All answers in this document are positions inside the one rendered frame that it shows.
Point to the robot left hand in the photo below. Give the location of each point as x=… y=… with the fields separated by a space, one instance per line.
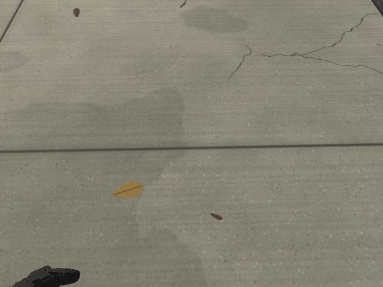
x=49 y=277

